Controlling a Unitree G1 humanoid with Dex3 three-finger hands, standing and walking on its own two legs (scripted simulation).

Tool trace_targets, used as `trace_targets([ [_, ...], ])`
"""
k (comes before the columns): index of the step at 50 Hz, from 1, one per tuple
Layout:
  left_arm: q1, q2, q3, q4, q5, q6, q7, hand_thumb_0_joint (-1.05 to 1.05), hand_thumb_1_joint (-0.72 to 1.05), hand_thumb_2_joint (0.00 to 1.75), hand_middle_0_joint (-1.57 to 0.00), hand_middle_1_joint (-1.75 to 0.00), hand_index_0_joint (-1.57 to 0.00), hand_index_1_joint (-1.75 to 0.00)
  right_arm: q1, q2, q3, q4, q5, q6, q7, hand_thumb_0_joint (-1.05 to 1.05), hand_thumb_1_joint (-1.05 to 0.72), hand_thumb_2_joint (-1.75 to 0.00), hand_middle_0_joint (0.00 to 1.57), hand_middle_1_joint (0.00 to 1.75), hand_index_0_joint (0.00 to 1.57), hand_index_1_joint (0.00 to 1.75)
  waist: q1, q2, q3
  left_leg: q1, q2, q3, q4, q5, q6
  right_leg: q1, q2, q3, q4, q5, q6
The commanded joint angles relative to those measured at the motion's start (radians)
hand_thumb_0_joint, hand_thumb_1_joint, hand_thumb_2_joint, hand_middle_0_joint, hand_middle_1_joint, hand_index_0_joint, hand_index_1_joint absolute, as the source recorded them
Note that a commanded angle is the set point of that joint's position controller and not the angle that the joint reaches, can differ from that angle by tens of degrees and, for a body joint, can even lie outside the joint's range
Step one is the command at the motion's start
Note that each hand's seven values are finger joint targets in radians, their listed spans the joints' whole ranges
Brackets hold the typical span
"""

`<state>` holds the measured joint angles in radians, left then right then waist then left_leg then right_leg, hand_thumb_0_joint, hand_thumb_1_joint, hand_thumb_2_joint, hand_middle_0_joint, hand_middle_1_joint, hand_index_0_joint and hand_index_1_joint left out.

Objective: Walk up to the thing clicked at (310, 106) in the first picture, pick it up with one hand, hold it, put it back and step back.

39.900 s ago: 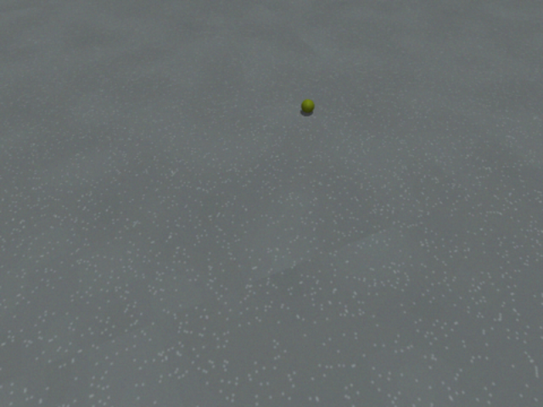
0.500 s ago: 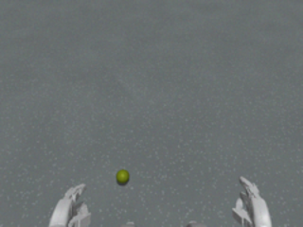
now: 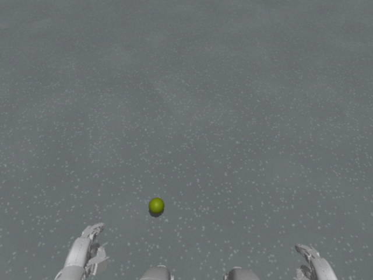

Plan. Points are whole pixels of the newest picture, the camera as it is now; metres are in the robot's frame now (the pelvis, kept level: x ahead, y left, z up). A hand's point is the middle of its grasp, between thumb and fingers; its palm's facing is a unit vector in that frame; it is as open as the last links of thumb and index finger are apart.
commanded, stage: stand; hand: left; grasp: from above
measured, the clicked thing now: (156, 205) +0.52 +0.20 -0.69
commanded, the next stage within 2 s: none
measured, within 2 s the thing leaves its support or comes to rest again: neither
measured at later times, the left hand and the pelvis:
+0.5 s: hand out of the picture +0.05 +0.24 -0.12, palm faces +0.05 -0.94 -0.32, open 7.4 cm; pelvis +0.01 +0.01 +0.04, yaw +1 degrees
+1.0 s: hand out of the picture +0.05 +0.24 -0.11, palm faces +0.04 -0.94 -0.34, open 7.4 cm; pelvis +0.01 +0.00 +0.05, yaw +1 degrees
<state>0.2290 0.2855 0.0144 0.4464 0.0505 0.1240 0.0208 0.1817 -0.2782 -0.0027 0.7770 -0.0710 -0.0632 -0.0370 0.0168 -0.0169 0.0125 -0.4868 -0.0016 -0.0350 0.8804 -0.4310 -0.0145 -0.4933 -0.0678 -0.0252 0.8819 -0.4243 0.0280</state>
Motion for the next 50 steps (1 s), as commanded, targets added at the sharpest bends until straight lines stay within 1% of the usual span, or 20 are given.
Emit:
trace_targets([
  [1,-0.029,0.147,0.080,0.060,-0.001,-0.092,0.017,0.00,0.90,0.90,-0.20,-0.30,-0.20,-0.30,-0.033,-0.162,-0.082,-0.052,0.020,-0.014,0.023,0.00,-0.90,-0.90,0.20,0.30,0.20,0.30,0.020,0.015,-0.110,0.076,0.037,-0.061,-0.228,0.158,0.074,0.145,-0.027,0.070,-0.227,0.096,-0.062],
  [2,-0.033,0.148,0.077,0.101,0.004,-0.098,0.017,0.00,0.90,0.90,-0.20,-0.30,-0.20,-0.30,-0.036,-0.166,-0.084,-0.030,0.017,-0.007,0.025,0.00,-0.90,-0.90,0.20,0.30,0.20,0.30,0.020,0.022,-0.096,0.083,0.036,-0.066,-0.249,0.123,0.076,0.149,-0.025,0.067,-0.248,0.074,-0.059],
  [5,-0.045,0.150,0.080,0.189,0.003,-0.122,0.018,0.00,0.90,0.90,-0.20,-0.30,-0.20,-0.30,-0.030,-0.175,-0.088,0.003,0.014,0.002,0.023,0.00,-0.90,-0.90,0.20,0.30,0.20,0.30,0.013,0.034,-0.096,0.124,0.051,-0.080,-0.277,0.205,0.076,0.194,-0.022,0.049,-0.257,0.167,-0.050],
  [8,-0.046,0.149,0.078,0.272,-0.002,-0.131,0.019,0.00,0.90,0.90,-0.20,-0.30,-0.20,-0.30,-0.037,-0.181,-0.088,0.043,0.018,0.011,0.019,0.00,-0.90,-0.90,0.20,0.30,0.20,0.30,0.014,0.053,-0.053,0.136,0.063,-0.103,-0.334,0.208,0.075,0.218,-0.019,0.039,-0.301,0.178,-0.048],
  [10,-0.040,0.158,0.079,0.324,-0.006,-0.137,0.020,0.00,0.90,0.90,-0.20,-0.30,-0.20,-0.30,-0.027,-0.187,-0.088,0.073,0.023,0.016,0.015,0.00,-0.90,-0.90,0.20,0.30,0.20,0.30,0.010,0.051,-0.059,0.175,0.066,-0.101,-0.336,0.285,0.071,0.244,-0.027,0.041,-0.321,0.244,-0.052],
  [12,-0.045,0.166,0.077,0.367,-0.011,-0.140,0.022,0.00,0.90,0.90,-0.20,-0.30,-0.20,-0.30,-0.020,-0.189,-0.087,0.099,0.027,0.023,0.010,0.00,-0.90,-0.90,0.20,0.30,0.20,0.30,0.002,0.039,-0.060,0.199,0.065,-0.095,-0.350,0.307,0.067,0.275,-0.035,0.043,-0.349,0.282,-0.052],
  [13,-0.042,0.168,0.075,0.389,-0.011,-0.139,0.024,0.00,0.90,0.90,-0.20,-0.30,-0.20,-0.30,-0.018,-0.188,-0.085,0.111,0.029,0.027,0.008,0.00,-0.90,-0.90,0.20,0.30,0.20,0.30,0.001,0.032,-0.044,0.205,0.066,-0.095,-0.368,0.295,0.064,0.276,-0.038,0.046,-0.369,0.272,-0.052],
  [16,-0.042,0.172,0.069,0.446,-0.017,-0.138,0.025,0.00,0.90,0.90,-0.20,-0.30,-0.20,-0.30,-0.008,-0.195,-0.081,0.147,0.034,0.031,0.004,0.00,-0.90,-0.90,0.20,0.30,0.20,0.30,-0.006,0.039,-0.039,0.239,0.077,-0.101,-0.409,0.345,0.060,0.316,-0.040,0.041,-0.399,0.307,-0.049],
  [18,-0.042,0.170,0.066,0.478,-0.018,-0.136,0.026,0.00,0.90,0.90,-0.20,-0.30,-0.20,-0.30,-0.018,-0.200,-0.077,0.167,0.036,0.036,0.002,0.00,-0.90,-0.90,0.20,0.30,0.20,0.30,0.002,0.059,-0.021,0.235,0.089,-0.114,-0.448,0.324,0.060,0.341,-0.037,0.030,-0.421,0.284,-0.040],
  [20,-0.033,0.176,0.064,0.511,-0.018,-0.135,0.027,0.00,0.90,0.90,-0.20,-0.30,-0.20,-0.30,-0.032,-0.201,-0.075,0.183,0.040,0.036,0.002,0.00,-0.90,-0.90,0.20,0.30,0.20,0.30,0.009,0.049,-0.024,0.269,0.090,-0.110,-0.459,0.355,0.056,0.356,-0.042,0.031,-0.445,0.298,-0.039],
  [22,-0.060,0.184,0.063,0.532,-0.017,-0.134,0.026,0.00,0.90,0.90,-0.20,-0.30,-0.20,-0.30,-0.028,-0.197,-0.071,0.198,0.042,0.040,0.001,0.00,-0.90,-0.90,0.20,0.30,0.20,0.30,-0.003,0.036,0.004,0.256,0.085,-0.102,-0.493,0.307,0.050,0.359,-0.045,0.035,-0.477,0.265,-0.035],
  [25,-0.055,0.180,0.057,0.564,-0.016,-0.133,0.023,0.00,0.90,0.90,-0.20,-0.30,-0.20,-0.30,-0.057,-0.207,-0.070,0.215,0.045,0.042,0.001,0.00,-0.90,-0.90,0.20,0.30,0.20,0.30,0.008,0.058,0.018,0.264,0.091,-0.114,-0.527,0.262,0.047,0.370,-0.043,0.025,-0.501,0.248,-0.031],
  [29,-0.070,0.190,0.054,0.598,-0.015,-0.137,0.021,0.00,0.90,0.90,-0.20,-0.30,-0.20,-0.30,-0.058,-0.203,-0.067,0.236,0.046,0.046,0.006,0.00,-0.90,-0.90,0.20,0.30,0.20,0.30,0.001,0.037,0.041,0.276,0.086,-0.109,-0.552,0.221,0.038,0.368,-0.045,0.028,-0.541,0.209,-0.027],
  [33,-0.093,0.201,0.054,0.615,-0.018,-0.144,0.020,0.00,0.90,0.90,-0.20,-0.30,-0.20,-0.30,-0.059,-0.196,-0.062,0.253,0.048,0.047,0.009,0.00,-0.90,-0.90,0.20,0.30,0.20,0.30,-0.001,0.011,0.027,0.300,0.086,-0.099,-0.553,0.286,0.037,0.388,-0.058,0.038,-0.570,0.240,-0.026],
  [38,-0.104,0.212,0.055,0.632,-0.019,-0.140,0.015,0.00,0.90,0.90,-0.20,-0.30,-0.20,-0.30,-0.068,-0.211,-0.064,0.267,0.046,0.053,0.013,0.00,-0.90,-0.90,0.20,0.30,0.20,0.30,-0.004,0.031,0.062,0.279,0.086,-0.100,-0.576,0.187,0.035,0.371,-0.053,0.041,-0.594,0.163,-0.026],
  [42,-0.106,0.214,0.055,0.642,-0.022,-0.142,0.012,0.00,0.90,0.90,-0.20,-0.30,-0.20,-0.30,-0.073,-0.211,-0.058,0.275,0.046,0.051,0.014,0.00,-0.90,-0.90,0.20,0.30,0.20,0.30,0.002,0.039,0.036,0.282,0.092,-0.100,-0.582,0.223,0.036,0.403,-0.060,0.046,-0.593,0.211,-0.027],
  [45,-0.114,0.229,0.058,0.646,-0.022,-0.143,0.011,0.00,0.90,0.90,-0.20,-0.30,-0.20,-0.30,-0.068,-0.212,-0.055,0.280,0.049,0.050,0.014,0.00,-0.90,-0.90,0.20,0.30,0.20,0.30,-0.001,0.019,0.032,0.297,0.093,-0.095,-0.578,0.235,0.035,0.391,-0.061,0.048,-0.599,0.204,-0.029],
  [46,-0.124,0.228,0.058,0.647,-0.024,-0.143,0.012,0.00,0.90,0.90,-0.20,-0.30,-0.20,-0.30,-0.072,-0.211,-0.055,0.281,0.048,0.049,0.014,0.00,-0.90,-0.90,0.20,0.30,0.20,0.30,0.000,0.021,0.022,0.306,0.096,-0.096,-0.575,0.266,0.035,0.403,-0.065,0.052,-0.598,0.217,-0.031],
  [49,-0.118,0.230,0.057,0.651,-0.024,-0.143,0.010,0.00,0.90,0.90,-0.20,-0.30,-0.20,-0.30,-0.074,-0.225,-0.054,0.284,0.049,0.051,0.013,0.00,-0.90,-0.90,0.20,0.30,0.20,0.30,0.001,0.027,0.033,0.294,0.093,-0.095,-0.583,0.233,0.034,0.396,-0.058,0.048,-0.601,0.199,-0.028],
  [50,-0.118,0.225,0.056,0.654,-0.024,-0.142,0.009,0.00,0.90,0.90,-0.20,-0.30,-0.20,-0.30,-0.077,-0.226,-0.054,0.282,0.048,0.049,0.013,0.00,-0.90,-0.90,0.20,0.30,0.20,0.30,0.001,0.024,0.023,0.306,0.099,-0.096,-0.579,0.261,0.037,0.402,-0.064,0.049,-0.598,0.217,-0.033],
])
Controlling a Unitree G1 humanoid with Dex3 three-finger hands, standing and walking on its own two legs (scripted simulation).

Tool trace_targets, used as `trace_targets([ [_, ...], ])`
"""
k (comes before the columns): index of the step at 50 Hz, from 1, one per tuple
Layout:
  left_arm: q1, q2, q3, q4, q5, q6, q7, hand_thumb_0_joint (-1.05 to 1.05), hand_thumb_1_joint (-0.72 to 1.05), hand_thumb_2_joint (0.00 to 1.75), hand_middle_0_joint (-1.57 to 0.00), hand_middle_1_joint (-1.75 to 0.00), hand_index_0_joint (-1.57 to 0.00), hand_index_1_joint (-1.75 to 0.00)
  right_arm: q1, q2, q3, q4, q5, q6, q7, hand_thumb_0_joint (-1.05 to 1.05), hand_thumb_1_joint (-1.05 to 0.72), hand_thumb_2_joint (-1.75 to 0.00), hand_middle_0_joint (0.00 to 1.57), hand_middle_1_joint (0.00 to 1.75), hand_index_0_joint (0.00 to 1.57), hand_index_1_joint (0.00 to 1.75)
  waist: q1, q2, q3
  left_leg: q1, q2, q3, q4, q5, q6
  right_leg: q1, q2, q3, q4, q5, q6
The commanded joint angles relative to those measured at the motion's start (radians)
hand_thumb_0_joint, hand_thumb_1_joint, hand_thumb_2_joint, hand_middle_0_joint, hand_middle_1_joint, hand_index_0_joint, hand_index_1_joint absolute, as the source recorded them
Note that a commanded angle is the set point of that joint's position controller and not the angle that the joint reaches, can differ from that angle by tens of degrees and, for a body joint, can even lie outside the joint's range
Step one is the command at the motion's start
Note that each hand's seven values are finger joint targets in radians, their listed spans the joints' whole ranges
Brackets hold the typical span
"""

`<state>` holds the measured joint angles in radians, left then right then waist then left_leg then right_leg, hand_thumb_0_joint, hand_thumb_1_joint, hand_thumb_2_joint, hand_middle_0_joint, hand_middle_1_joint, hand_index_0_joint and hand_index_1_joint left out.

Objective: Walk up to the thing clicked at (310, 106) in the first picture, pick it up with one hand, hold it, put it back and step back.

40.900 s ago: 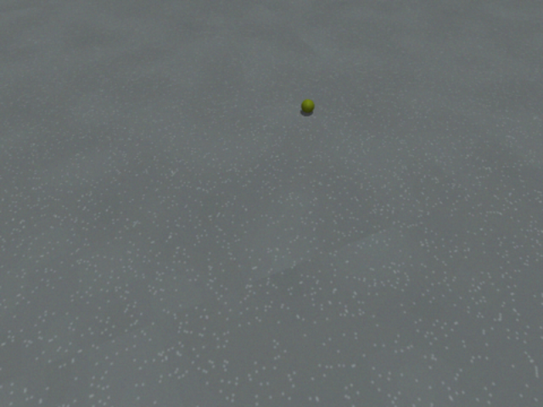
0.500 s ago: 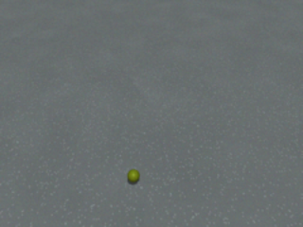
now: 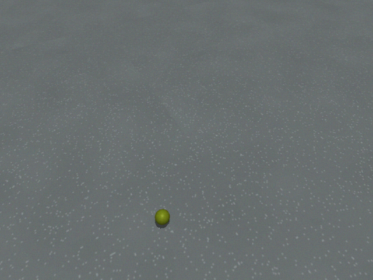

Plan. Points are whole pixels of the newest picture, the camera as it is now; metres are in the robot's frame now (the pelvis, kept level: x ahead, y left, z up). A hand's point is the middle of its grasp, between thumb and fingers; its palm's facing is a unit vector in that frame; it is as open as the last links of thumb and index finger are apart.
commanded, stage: stand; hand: left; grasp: from above
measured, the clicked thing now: (162, 216) +0.52 +0.20 -0.74
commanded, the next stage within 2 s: step back in 1.36 s
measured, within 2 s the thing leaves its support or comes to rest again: neither
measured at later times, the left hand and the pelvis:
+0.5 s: hand out of the picture +0.09 +0.24 -0.15, palm faces +0.01 -0.94 -0.34, open 7.4 cm; pelvis +0.01 +0.00 +0.00, yaw +0 degrees
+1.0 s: hand out of the picture +0.08 +0.24 -0.16, palm faces +0.01 -0.94 -0.33, open 7.4 cm; pelvis +0.02 -0.01 +0.00, yaw +0 degrees
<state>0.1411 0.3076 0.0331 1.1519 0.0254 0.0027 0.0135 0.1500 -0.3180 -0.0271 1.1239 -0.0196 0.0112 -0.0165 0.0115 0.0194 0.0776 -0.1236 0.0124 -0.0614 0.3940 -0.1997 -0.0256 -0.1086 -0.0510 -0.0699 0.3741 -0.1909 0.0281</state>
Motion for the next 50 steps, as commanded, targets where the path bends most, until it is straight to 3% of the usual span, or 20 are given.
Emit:
trace_targets([
  [1,-0.039,0.204,0.037,-0.050,-0.002,-0.021,0.015,0.00,0.90,0.90,-0.20,-0.30,-0.20,-0.30,-0.033,-0.182,-0.025,-0.058,-0.003,-0.026,-0.008,0.00,-0.90,-0.90,0.20,0.30,0.20,0.30,0.002,-0.006,-0.047,-0.057,0.087,-0.066,-0.094,0.042,0.046,0.026,-0.083,0.098,-0.089,0.003,-0.033],
  [6,-0.042,0.209,0.039,-0.050,-0.005,-0.023,0.014,0.00,0.90,0.90,-0.20,-0.30,-0.20,-0.30,-0.034,-0.188,-0.021,-0.055,-0.001,-0.031,-0.009,0.00,-0.90,-0.90,0.20,0.30,0.20,0.30,0.004,-0.012,-0.077,-0.021,0.093,-0.061,-0.089,0.153,0.044,0.041,-0.084,0.090,-0.078,0.097,-0.034],
  [15,-0.052,0.202,0.034,-0.045,-0.005,-0.020,0.011,0.00,0.90,0.90,-0.20,-0.30,-0.20,-0.30,-0.049,-0.205,-0.018,-0.046,0.002,-0.030,-0.010,0.00,-0.90,-0.90,0.20,0.30,0.20,0.30,0.003,-0.004,-0.062,-0.030,0.097,-0.059,-0.095,0.118,0.044,0.041,-0.080,0.086,-0.092,0.072,-0.030],
  [22,-0.061,0.206,0.037,-0.049,-0.010,-0.020,0.010,0.00,0.90,0.90,-0.20,-0.30,-0.20,-0.30,-0.066,-0.208,-0.017,-0.052,0.001,-0.037,-0.010,0.00,-0.90,-0.90,0.20,0.30,0.20,0.30,0.005,-0.007,-0.100,0.005,0.107,-0.055,-0.092,0.220,0.042,0.057,-0.086,0.081,-0.069,0.148,-0.034],
  [34,-0.072,0.216,0.036,-0.050,-0.008,-0.022,0.006,0.00,0.90,0.90,-0.20,-0.30,-0.20,-0.30,-0.071,-0.211,-0.015,-0.049,0.003,-0.034,-0.006,0.00,-0.90,-0.90,0.20,0.30,0.20,0.30,-0.002,-0.013,-0.078,-0.012,0.101,-0.050,-0.106,0.152,0.041,0.048,-0.087,0.087,-0.091,0.111,-0.034],
  [50,-0.069,0.224,0.035,-0.056,-0.010,-0.027,0.003,0.00,0.90,0.90,-0.20,-0.30,-0.20,-0.30,-0.070,-0.218,-0.013,-0.051,0.005,-0.034,-0.003,0.00,-0.90,-0.90,0.20,0.30,0.20,0.30,-0.003,-0.009,-0.090,-0.003,0.104,-0.047,-0.104,0.170,0.040,0.052,-0.088,0.089,-0.090,0.139,-0.037],
])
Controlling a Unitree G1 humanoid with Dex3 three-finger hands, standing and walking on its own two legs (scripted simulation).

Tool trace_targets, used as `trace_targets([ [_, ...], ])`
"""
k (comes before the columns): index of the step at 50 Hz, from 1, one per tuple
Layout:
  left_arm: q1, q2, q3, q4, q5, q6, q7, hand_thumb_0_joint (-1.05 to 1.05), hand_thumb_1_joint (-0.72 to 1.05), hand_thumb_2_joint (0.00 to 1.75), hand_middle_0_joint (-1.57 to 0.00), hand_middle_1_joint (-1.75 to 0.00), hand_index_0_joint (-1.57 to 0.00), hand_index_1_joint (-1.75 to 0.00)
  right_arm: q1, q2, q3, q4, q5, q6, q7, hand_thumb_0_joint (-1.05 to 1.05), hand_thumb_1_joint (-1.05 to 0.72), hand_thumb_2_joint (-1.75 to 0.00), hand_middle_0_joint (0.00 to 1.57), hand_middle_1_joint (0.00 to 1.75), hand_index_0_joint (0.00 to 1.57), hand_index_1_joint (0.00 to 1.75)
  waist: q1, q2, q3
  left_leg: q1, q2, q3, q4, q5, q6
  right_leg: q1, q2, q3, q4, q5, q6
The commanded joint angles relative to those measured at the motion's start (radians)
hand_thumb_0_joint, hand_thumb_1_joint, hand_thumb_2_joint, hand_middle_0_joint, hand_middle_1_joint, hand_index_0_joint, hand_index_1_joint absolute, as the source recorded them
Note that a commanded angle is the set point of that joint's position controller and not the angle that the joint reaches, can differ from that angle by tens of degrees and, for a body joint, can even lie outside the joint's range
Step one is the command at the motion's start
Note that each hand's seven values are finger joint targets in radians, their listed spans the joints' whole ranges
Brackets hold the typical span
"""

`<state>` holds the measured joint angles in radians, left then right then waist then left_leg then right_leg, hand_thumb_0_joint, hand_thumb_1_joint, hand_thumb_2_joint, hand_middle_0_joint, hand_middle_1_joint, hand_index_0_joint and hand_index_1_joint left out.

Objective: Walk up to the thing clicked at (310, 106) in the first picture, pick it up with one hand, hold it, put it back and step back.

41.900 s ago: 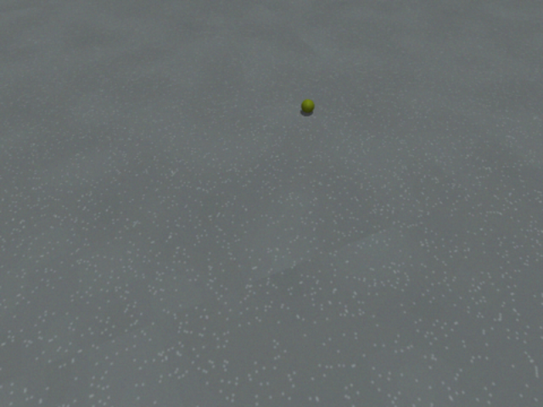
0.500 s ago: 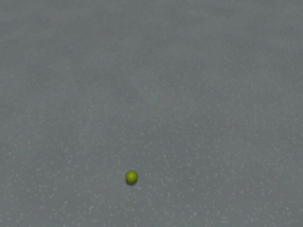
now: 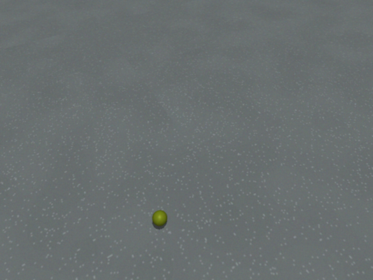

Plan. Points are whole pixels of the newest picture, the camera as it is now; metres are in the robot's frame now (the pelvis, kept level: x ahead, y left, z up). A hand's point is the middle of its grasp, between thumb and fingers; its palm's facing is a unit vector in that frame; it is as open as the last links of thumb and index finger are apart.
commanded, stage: stand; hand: left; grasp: from above
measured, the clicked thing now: (159, 218) +0.50 +0.21 -0.74
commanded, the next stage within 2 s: step back in 0.36 s
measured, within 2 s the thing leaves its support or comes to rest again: neither
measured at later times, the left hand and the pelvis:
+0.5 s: hand out of the picture +0.07 +0.27 -0.16, palm faces +0.02 -0.93 -0.36, open 7.4 cm; pelvis -0.02 +0.01 -0.01, yaw +0 degrees
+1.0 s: hand out of the picture +0.03 +0.32 -0.18, palm faces -0.11 -0.92 -0.37, open 7.4 cm; pelvis -0.09 +0.07 -0.02, yaw -4 degrees
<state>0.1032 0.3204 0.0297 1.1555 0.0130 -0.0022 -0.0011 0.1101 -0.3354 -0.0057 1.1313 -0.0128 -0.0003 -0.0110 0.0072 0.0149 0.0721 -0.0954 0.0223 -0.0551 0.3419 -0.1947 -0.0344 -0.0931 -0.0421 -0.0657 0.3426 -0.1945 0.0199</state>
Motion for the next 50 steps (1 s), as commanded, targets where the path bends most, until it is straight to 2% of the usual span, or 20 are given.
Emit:
trace_targets([
  [1,-0.032,0.216,0.039,-0.061,0.001,-0.022,0.017,0.00,0.90,0.90,-0.20,-0.30,-0.20,-0.30,-0.031,-0.196,-0.033,-0.059,-0.001,-0.022,-0.007,0.00,-0.90,-0.90,0.20,0.30,0.20,0.30,0.003,-0.010,-0.085,-0.026,0.097,-0.055,-0.051,0.172,0.050,0.038,-0.097,0.082,-0.056,0.142,-0.030],
  [17,-0.034,0.221,0.035,-0.073,-0.002,-0.025,0.013,0.00,0.90,0.90,-0.20,-0.30,-0.20,-0.30,-0.026,-0.204,-0.031,-0.061,-0.001,-0.025,-0.004,0.00,-0.90,-0.90,0.20,0.30,0.20,0.30,0.002,-0.001,-0.074,-0.038,0.098,-0.055,-0.065,0.164,0.046,0.033,-0.095,0.086,-0.055,0.128,-0.032],
  [18,-0.028,0.292,0.079,-0.090,-0.019,-0.017,0.020,0.00,0.90,0.90,-0.20,-0.30,-0.20,-0.30,-0.073,-0.264,-0.053,-0.080,0.004,-0.004,0.004,0.00,-0.90,-0.90,0.20,0.30,0.20,0.30,0.003,-0.013,0.034,-0.128,0.072,-0.055,0.051,0.272,0.069,-0.057,-0.089,0.102,0.020,0.266,-0.039],
  [22,-0.017,0.305,0.098,-0.143,-0.019,-0.009,0.028,0.00,0.90,0.90,-0.20,-0.30,-0.20,-0.30,-0.012,-0.219,-0.058,-0.115,0.019,0.015,0.008,0.00,-0.90,-0.90,0.20,0.30,0.20,0.30,-0.013,-0.097,-0.070,-0.128,-0.006,0.014,0.266,0.195,0.062,-0.055,-0.183,0.173,0.013,0.357,-0.147],
  [24,-0.081,0.323,0.104,-0.199,-0.005,-0.005,0.031,0.00,0.90,0.90,-0.20,-0.30,-0.20,-0.30,0.021,-0.218,-0.071,-0.130,0.016,0.035,0.014,0.00,-0.90,-0.90,0.20,0.30,0.20,0.30,-0.025,-0.193,-0.104,-0.144,-0.072,0.045,0.485,-0.212,0.055,-0.126,-0.307,0.270,-0.017,0.333,-0.245],
  [25,-0.095,0.324,0.107,-0.221,0.008,-0.004,0.033,0.00,0.90,0.90,-0.20,-0.30,-0.20,-0.30,0.042,-0.223,-0.077,-0.139,0.010,0.044,0.017,0.00,-0.90,-0.90,0.20,0.30,0.20,0.30,-0.027,-0.204,-0.111,-0.170,-0.068,0.014,0.583,-0.322,0.065,-0.147,-0.342,0.292,-0.008,0.321,-0.283],
  [27,-0.143,0.322,0.106,-0.257,0.016,0.001,0.035,0.00,0.90,0.90,-0.20,-0.30,-0.20,-0.30,0.088,-0.229,-0.087,-0.152,0.015,0.049,0.024,0.00,-0.90,-0.90,0.20,0.30,0.20,0.30,-0.052,-0.212,-0.121,-0.164,-0.030,-0.028,0.571,-0.340,0.081,-0.184,-0.329,0.239,0.046,0.310,-0.266],
  [30,-0.175,0.302,0.092,-0.296,0.015,0.014,0.035,0.00,0.90,0.90,-0.20,-0.30,-0.20,-0.30,0.131,-0.225,-0.094,-0.161,0.012,0.036,0.023,0.00,-0.90,-0.90,0.20,0.30,0.20,0.30,-0.066,-0.201,-0.134,-0.135,-0.016,0.012,0.305,-0.112,0.081,-0.167,-0.233,0.166,0.195,0.284,-0.163],
  [31,-0.156,0.279,0.085,-0.307,0.006,0.023,0.033,0.00,0.90,0.90,-0.20,-0.30,-0.20,-0.30,0.121,-0.240,-0.098,-0.168,0.001,0.029,0.019,0.00,-0.90,-0.90,0.20,0.30,0.20,0.30,-0.060,-0.099,-0.111,-0.135,0.019,-0.020,0.159,0.111,0.072,-0.179,-0.159,0.119,0.284,0.192,-0.113],
  [32,-0.122,0.232,0.077,-0.319,-0.005,0.033,0.033,0.00,0.90,0.90,-0.20,-0.30,-0.20,-0.30,0.098,-0.290,-0.113,-0.185,-0.019,0.022,0.012,0.00,-0.90,-0.90,0.20,0.30,0.20,0.30,-0.045,0.118,-0.102,-0.101,0.131,-0.203,0.046,0.379,0.088,-0.258,-0.010,0.068,0.463,0.029,-0.066],
  [33,-0.123,0.200,0.074,-0.322,-0.011,0.043,0.040,0.00,0.90,0.90,-0.20,-0.30,-0.20,-0.30,0.115,-0.345,-0.126,-0.186,-0.028,0.016,0.007,0.00,-0.90,-0.90,0.20,0.30,0.20,0.30,-0.050,0.218,-0.083,0.009,0.214,-0.355,0.021,0.595,0.119,-0.438,0.140,0.134,0.584,-0.404,-0.055],
  [34,-0.060,0.211,0.077,-0.305,-0.005,0.056,0.046,0.00,0.90,0.90,-0.20,-0.30,-0.20,-0.30,0.112,-0.336,-0.125,-0.193,-0.032,0.013,0.001,0.00,-0.90,-0.90,0.20,0.30,0.20,0.30,-0.024,0.104,-0.108,0.013,0.245,-0.311,0.071,0.676,0.146,-0.426,0.123,0.210,0.683,-0.436,-0.058],
  [35,-0.033,0.206,0.073,-0.308,-0.007,0.055,0.052,0.00,0.90,0.90,-0.20,-0.30,-0.20,-0.30,0.080,-0.361,-0.124,-0.223,-0.023,0.010,-0.003,0.00,-0.90,-0.90,0.20,0.30,0.20,0.30,-0.036,0.162,-0.129,0.015,0.286,-0.354,0.082,0.762,0.174,-0.442,0.140,0.236,0.738,-0.459,-0.053],
  [36,-0.067,0.217,0.076,-0.310,-0.005,0.055,0.058,0.00,0.90,0.90,-0.20,-0.30,-0.20,-0.30,0.060,-0.352,-0.126,-0.235,-0.025,0.013,-0.009,0.00,-0.90,-0.90,0.20,0.30,0.20,0.30,-0.048,0.163,-0.134,-0.013,0.275,-0.341,0.066,0.697,0.155,-0.431,0.143,0.279,0.768,-0.427,-0.057],
  [39,0.002,0.236,0.076,-0.296,-0.017,0.057,0.051,0.00,0.90,0.90,-0.20,-0.30,-0.20,-0.30,-0.025,-0.274,-0.108,-0.265,-0.026,0.009,-0.031,0.00,-0.90,-0.90,0.20,0.30,0.20,0.30,0.016,0.168,-0.139,0.072,0.158,-0.156,0.131,0.635,0.102,-0.463,0.128,0.267,0.788,-0.263,-0.050],
  [41,0.031,0.241,0.081,-0.299,-0.006,0.052,0.048,0.00,0.90,0.90,-0.20,-0.30,-0.20,-0.30,0.003,-0.254,-0.110,-0.276,-0.016,0.008,-0.038,0.00,-0.90,-0.90,0.20,0.30,0.20,0.30,0.008,0.132,-0.163,0.138,0.179,-0.160,0.150,0.612,0.148,-0.446,0.122,0.234,0.768,-0.253,-0.026],
  [44,-0.024,0.235,0.083,-0.334,0.000,0.039,0.042,0.00,0.90,0.90,-0.20,-0.30,-0.20,-0.30,0.077,-0.241,-0.113,-0.275,-0.011,0.009,-0.040,0.00,-0.90,-0.90,0.20,0.30,0.20,0.30,-0.044,0.094,-0.132,0.154,0.187,-0.159,0.152,0.598,0.170,-0.422,0.107,0.203,0.626,-0.268,-0.003],
  [45,-0.021,0.233,0.083,-0.342,0.001,0.037,0.041,0.00,0.90,0.90,-0.20,-0.30,-0.20,-0.30,0.080,-0.251,-0.117,-0.279,-0.008,0.009,-0.039,0.00,-0.90,-0.90,0.20,0.30,0.20,0.30,-0.048,0.089,-0.135,0.173,0.213,-0.178,0.157,0.594,0.206,-0.414,0.096,0.197,0.580,-0.281,-0.003],
  [47,-0.016,0.227,0.084,-0.350,0.004,0.030,0.037,0.00,0.90,0.90,-0.20,-0.30,-0.20,-0.30,0.081,-0.256,-0.119,-0.287,-0.006,0.013,-0.037,0.00,-0.90,-0.90,0.20,0.30,0.20,0.30,-0.051,0.085,-0.148,0.169,0.214,-0.169,0.186,0.549,0.226,-0.360,0.070,0.163,0.439,-0.263,-0.013],
  [50,0.042,0.218,0.087,-0.336,0.010,0.025,0.030,0.00,0.90,0.90,-0.20,-0.30,-0.20,-0.30,0.045,-0.274,-0.121,-0.303,-0.002,0.017,-0.030,0.00,-0.90,-0.90,0.20,0.30,0.20,0.30,-0.033,0.096,-0.140,0.061,0.205,-0.162,0.181,0.417,0.208,-0.242,0.072,0.111,0.299,-0.204,-0.038],
])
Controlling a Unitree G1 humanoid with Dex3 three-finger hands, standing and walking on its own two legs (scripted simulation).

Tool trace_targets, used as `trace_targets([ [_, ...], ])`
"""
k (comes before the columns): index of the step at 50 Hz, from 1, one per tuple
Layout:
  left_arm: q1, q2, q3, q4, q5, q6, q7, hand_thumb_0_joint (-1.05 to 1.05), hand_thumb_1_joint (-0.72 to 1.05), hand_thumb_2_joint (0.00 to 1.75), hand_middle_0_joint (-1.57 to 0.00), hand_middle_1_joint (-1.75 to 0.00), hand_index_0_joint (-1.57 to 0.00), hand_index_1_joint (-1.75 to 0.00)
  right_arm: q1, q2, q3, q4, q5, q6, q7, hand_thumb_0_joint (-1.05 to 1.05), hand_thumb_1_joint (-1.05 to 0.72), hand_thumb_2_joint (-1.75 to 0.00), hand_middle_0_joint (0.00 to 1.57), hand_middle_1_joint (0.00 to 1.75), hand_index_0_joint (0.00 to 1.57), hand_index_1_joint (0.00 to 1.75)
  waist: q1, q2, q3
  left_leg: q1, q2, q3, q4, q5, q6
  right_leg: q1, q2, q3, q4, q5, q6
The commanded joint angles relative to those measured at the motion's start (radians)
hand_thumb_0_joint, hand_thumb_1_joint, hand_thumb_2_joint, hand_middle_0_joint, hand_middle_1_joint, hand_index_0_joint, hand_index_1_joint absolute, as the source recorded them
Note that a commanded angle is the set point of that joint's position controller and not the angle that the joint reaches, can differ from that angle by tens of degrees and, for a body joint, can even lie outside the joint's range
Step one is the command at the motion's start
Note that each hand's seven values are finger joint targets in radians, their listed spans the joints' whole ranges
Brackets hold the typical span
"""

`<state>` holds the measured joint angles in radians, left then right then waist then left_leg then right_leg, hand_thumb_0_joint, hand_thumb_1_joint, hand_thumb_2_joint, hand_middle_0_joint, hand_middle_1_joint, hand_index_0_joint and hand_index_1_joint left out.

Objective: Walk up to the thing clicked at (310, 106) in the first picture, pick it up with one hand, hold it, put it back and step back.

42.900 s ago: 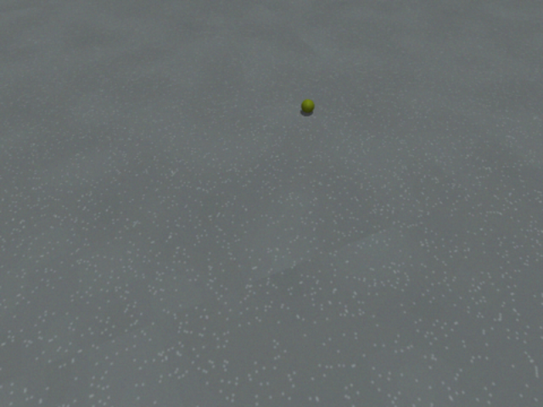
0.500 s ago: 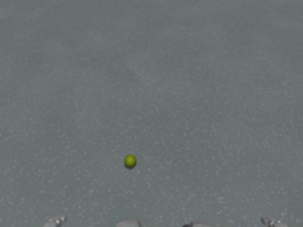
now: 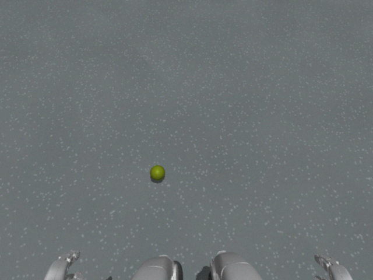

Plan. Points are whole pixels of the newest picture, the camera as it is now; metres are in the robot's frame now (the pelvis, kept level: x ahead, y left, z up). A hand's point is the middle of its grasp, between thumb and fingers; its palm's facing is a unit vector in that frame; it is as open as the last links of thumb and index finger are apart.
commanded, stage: step back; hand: left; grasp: from above
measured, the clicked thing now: (157, 172) +0.59 +0.17 -0.72
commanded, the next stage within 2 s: none
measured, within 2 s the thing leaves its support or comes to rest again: neither
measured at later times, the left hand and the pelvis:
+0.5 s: hand out of the picture +0.02 +0.28 -0.15, palm faces +0.02 -0.94 -0.35, open 7.4 cm; pelvis -0.11 +0.02 +0.00, yaw +1 degrees
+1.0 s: hand out of the picture -0.18 +0.23 -0.12, palm faces -0.05 -0.91 -0.41, open 7.4 cm; pelvis -0.26 -0.03 +0.01, yaw -3 degrees
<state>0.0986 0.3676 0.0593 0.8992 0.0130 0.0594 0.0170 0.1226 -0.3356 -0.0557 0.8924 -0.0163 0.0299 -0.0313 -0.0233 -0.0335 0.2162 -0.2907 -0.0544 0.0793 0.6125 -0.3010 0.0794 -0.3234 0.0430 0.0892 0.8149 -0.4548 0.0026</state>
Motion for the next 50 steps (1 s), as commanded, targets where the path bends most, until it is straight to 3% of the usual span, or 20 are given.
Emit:
trace_targets([
  [1,0.078,0.168,0.060,-0.067,0.014,-0.039,0.011,0.00,0.90,0.90,-0.20,-0.30,-0.20,-0.30,0.015,-0.271,-0.068,-0.070,0.006,-0.011,-0.008,0.00,-0.90,-0.90,0.20,0.30,0.20,0.30,0.013,0.122,-0.286,0.218,0.274,-0.292,-0.068,0.489,0.085,0.044,-0.011,-0.055,-0.259,0.130,-0.030],
  [3,0.122,0.193,0.069,-0.055,0.023,-0.052,0.013,0.00,0.90,0.90,-0.20,-0.30,-0.20,-0.30,-0.021,-0.243,-0.056,-0.083,0.020,-0.009,-0.002,0.00,-0.90,-0.90,0.20,0.30,0.20,0.30,0.036,0.029,-0.320,0.093,0.229,-0.249,0.013,0.347,0.035,0.191,-0.067,0.034,-0.362,0.433,-0.066],
  [4,0.111,0.239,0.079,-0.068,0.024,-0.057,0.013,0.00,0.90,0.90,-0.20,-0.30,-0.20,-0.30,-0.045,-0.226,-0.048,-0.096,0.026,-0.010,0.002,0.00,-0.90,-0.90,0.20,0.30,0.20,0.30,0.038,-0.092,-0.309,-0.028,0.135,-0.185,0.107,0.189,-0.009,0.211,-0.186,0.196,-0.382,0.538,-0.134],
  [5,0.044,0.312,0.092,-0.095,0.017,-0.051,0.008,0.00,0.90,0.90,-0.20,-0.30,-0.20,-0.30,-0.057,-0.208,-0.046,-0.093,0.027,-0.003,-0.002,0.00,-0.90,-0.90,0.20,0.30,0.20,0.30,0.050,-0.276,-0.235,-0.079,-0.025,-0.095,0.298,-0.124,-0.072,0.100,-0.372,0.425,-0.452,0.622,-0.294],
  [6,0.024,0.315,0.094,-0.131,0.025,-0.055,0.009,0.00,0.90,0.90,-0.20,-0.30,-0.20,-0.30,-0.043,-0.229,-0.054,-0.084,0.018,0.005,-0.007,0.00,-0.90,-0.90,0.20,0.30,0.20,0.30,0.062,-0.260,-0.197,-0.078,-0.034,-0.176,0.493,-0.351,-0.087,0.033,-0.443,0.499,-0.466,0.668,-0.358],
  [10,-0.013,0.195,0.075,-0.164,0.008,-0.053,0.019,0.00,0.90,0.90,-0.20,-0.30,-0.20,-0.30,0.029,-0.214,-0.035,-0.045,0.023,-0.003,0.001,0.00,-0.90,-0.90,0.20,0.30,0.20,0.30,0.022,-0.067,-0.212,-0.144,-0.083,-0.238,0.558,-0.240,-0.089,0.127,-0.249,0.176,-0.389,0.771,-0.230],
  [16,0.053,0.210,0.078,-0.196,0.026,-0.036,0.022,0.00,0.90,0.90,-0.20,-0.30,-0.20,-0.30,0.047,-0.201,-0.024,-0.087,0.017,-0.022,-0.010,0.00,-0.90,-0.90,0.20,0.30,0.20,0.30,0.054,-0.151,-0.306,-0.151,0.029,-0.155,0.150,-0.228,-0.106,0.361,-0.242,0.139,-0.285,0.826,-0.213],
  [20,0.035,0.222,0.072,-0.215,0.005,-0.006,0.004,0.00,0.90,0.90,-0.20,-0.30,-0.20,-0.30,0.111,-0.207,-0.053,-0.059,-0.012,-0.032,-0.004,0.00,-0.90,-0.90,0.20,0.30,0.20,0.30,0.015,-0.118,-0.302,0.107,0.024,-0.076,-0.248,0.175,-0.081,0.174,-0.164,0.090,-0.161,0.607,-0.118],
  [22,0.056,0.153,0.057,-0.231,-0.001,-0.004,-0.001,0.00,0.90,0.90,-0.20,-0.30,-0.20,-0.30,0.071,-0.354,-0.086,-0.084,-0.037,-0.036,0.000,0.00,-0.90,-0.90,0.20,0.30,0.20,0.30,0.019,0.207,-0.280,0.220,0.341,-0.501,-0.287,0.311,0.037,-0.175,0.042,0.034,0.049,0.072,-0.038],
  [23,-0.014,0.198,0.081,-0.232,0.012,-0.003,0.013,0.00,0.90,0.90,-0.20,-0.30,-0.20,-0.30,0.048,-0.408,-0.094,-0.101,-0.022,-0.034,0.007,0.00,-0.90,-0.90,0.20,0.30,0.20,0.30,-0.032,0.250,-0.246,0.018,0.482,-0.597,-0.309,0.347,0.188,-0.111,0.075,0.070,0.242,-0.199,-0.016],
  [24,-0.028,0.222,0.086,-0.227,0.021,-0.003,0.018,0.00,0.90,0.90,-0.20,-0.30,-0.20,-0.30,-0.003,-0.420,-0.099,-0.112,-0.020,-0.041,0.001,0.00,-0.90,-0.90,0.20,0.30,0.20,0.30,-0.025,0.278,-0.204,-0.078,0.528,-0.664,-0.339,0.286,0.242,-0.095,0.034,0.127,0.395,-0.188,-0.015],
  [28,0.131,0.204,0.095,-0.164,0.002,-0.004,-0.003,0.00,0.90,0.90,-0.20,-0.30,-0.20,-0.30,-0.066,-0.269,-0.058,-0.132,-0.021,-0.047,-0.004,0.00,-0.90,-0.90,0.20,0.30,0.20,0.30,0.078,0.153,-0.205,0.097,0.277,-0.279,-0.210,0.453,0.108,-0.198,0.083,0.125,0.477,-0.013,-0.016],
  [35,0.096,0.186,0.085,-0.185,0.011,-0.018,-0.006,0.00,0.90,0.90,-0.20,-0.30,-0.20,-0.30,0.062,-0.288,-0.071,-0.140,-0.013,-0.041,-0.009,0.00,-0.90,-0.90,0.20,0.30,0.20,0.30,-0.019,0.194,-0.285,0.297,0.316,-0.277,-0.127,0.517,0.175,-0.164,0.012,0.049,0.151,-0.068,0.051],
  [41,0.273,0.195,0.094,-0.076,0.018,-0.029,-0.018,0.00,0.90,0.90,-0.20,-0.30,-0.20,-0.30,-0.046,-0.315,-0.070,-0.175,-0.002,-0.004,-0.001,0.00,-0.90,-0.90,0.20,0.30,0.20,0.30,0.065,0.205,-0.325,0.009,0.243,-0.219,-0.020,0.246,0.062,0.205,-0.017,-0.083,-0.401,0.230,-0.019],
  [42,0.265,0.240,0.107,-0.080,0.031,-0.032,-0.020,0.00,0.90,0.90,-0.20,-0.30,-0.20,-0.30,-0.034,-0.276,-0.061,-0.180,0.007,0.001,0.001,0.00,-0.90,-0.90,0.20,0.30,0.20,0.30,0.061,0.100,-0.298,-0.130,0.168,-0.200,0.071,0.081,0.006,0.237,-0.089,0.062,-0.411,0.188,-0.049],
  [43,0.232,0.338,0.129,-0.108,0.039,-0.033,-0.021,0.00,0.90,0.90,-0.20,-0.30,-0.20,-0.30,-0.027,-0.211,-0.043,-0.197,0.013,0.001,-0.005,0.00,-0.90,-0.90,0.20,0.30,0.20,0.30,0.065,-0.182,-0.235,-0.333,-0.018,-0.153,0.248,-0.209,-0.062,0.193,-0.288,0.363,-0.486,0.128,-0.129],
  [44,0.130,0.436,0.141,-0.165,0.046,-0.027,-0.017,0.00,0.90,0.90,-0.20,-0.30,-0.20,-0.30,-0.068,-0.253,-0.065,-0.196,0.011,0.002,-0.026,0.00,-0.90,-0.90,0.20,0.30,0.20,0.30,0.112,-0.315,-0.183,-0.231,-0.031,-0.199,0.488,-0.350,-0.086,-0.096,-0.453,0.525,-0.566,0.102,-0.292],
  [45,0.057,0.393,0.130,-0.187,0.039,-0.030,-0.011,0.00,0.90,0.90,-0.20,-0.30,-0.20,-0.30,-0.045,-0.293,-0.078,-0.167,0.012,-0.001,-0.024,0.00,-0.90,-0.90,0.20,0.30,0.20,0.30,0.070,-0.278,-0.112,-0.159,0.006,-0.249,0.576,-0.311,-0.083,-0.227,-0.458,0.518,-0.592,0.097,-0.298],
  [48,-0.057,0.243,0.097,-0.205,0.030,-0.036,-0.003,0.00,0.90,0.90,-0.20,-0.30,-0.20,-0.30,0.078,-0.237,-0.049,-0.102,0.022,-0.006,-0.011,0.00,-0.90,-0.90,0.20,0.30,0.20,0.30,-0.018,-0.140,-0.138,-0.199,-0.075,-0.237,0.620,-0.158,-0.077,-0.055,-0.224,0.106,-0.422,0.408,-0.168],
  [50,-0.014,0.244,0.101,-0.209,0.036,-0.035,-0.001,0.00,0.90,0.90,-0.20,-0.30,-0.20,-0.30,0.097,-0.236,-0.040,-0.101,0.015,-0.015,-0.017,0.00,-0.90,-0.90,0.20,0.30,0.20,0.30,0.018,-0.146,-0.177,-0.199,-0.069,-0.209,0.576,-0.163,-0.097,0.026,-0.209,0.093,-0.380,0.448,-0.181],
])
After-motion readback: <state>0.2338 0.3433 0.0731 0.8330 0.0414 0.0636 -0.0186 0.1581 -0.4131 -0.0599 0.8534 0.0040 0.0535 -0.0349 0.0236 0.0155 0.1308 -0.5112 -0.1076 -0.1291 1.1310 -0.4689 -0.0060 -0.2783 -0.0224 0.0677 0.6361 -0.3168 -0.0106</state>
